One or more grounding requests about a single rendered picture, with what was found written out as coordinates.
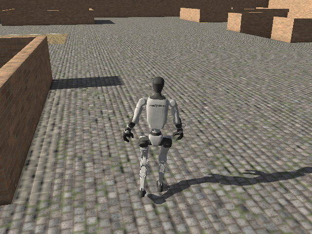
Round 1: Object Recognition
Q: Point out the right robot hand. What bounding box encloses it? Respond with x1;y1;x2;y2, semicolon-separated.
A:
172;131;183;140

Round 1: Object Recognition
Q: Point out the robot left upper arm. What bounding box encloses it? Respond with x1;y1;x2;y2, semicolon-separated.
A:
132;97;148;124

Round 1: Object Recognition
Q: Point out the left robot forearm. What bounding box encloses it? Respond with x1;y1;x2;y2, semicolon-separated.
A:
124;116;135;134

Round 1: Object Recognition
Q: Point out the left robot hand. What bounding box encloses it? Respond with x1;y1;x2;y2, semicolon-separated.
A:
123;132;134;142

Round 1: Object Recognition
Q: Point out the right robot forearm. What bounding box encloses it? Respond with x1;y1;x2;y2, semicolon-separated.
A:
175;117;183;134

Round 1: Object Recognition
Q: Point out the left robot shin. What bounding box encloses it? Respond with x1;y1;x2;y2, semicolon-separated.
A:
140;158;147;191

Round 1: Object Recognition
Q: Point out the robot shin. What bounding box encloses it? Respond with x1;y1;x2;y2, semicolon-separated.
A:
158;156;167;186
140;158;147;191

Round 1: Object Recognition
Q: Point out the right robot shin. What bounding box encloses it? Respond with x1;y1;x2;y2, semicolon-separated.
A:
158;156;167;186

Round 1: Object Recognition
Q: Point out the robot right upper arm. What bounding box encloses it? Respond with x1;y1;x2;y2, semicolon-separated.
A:
168;98;180;125

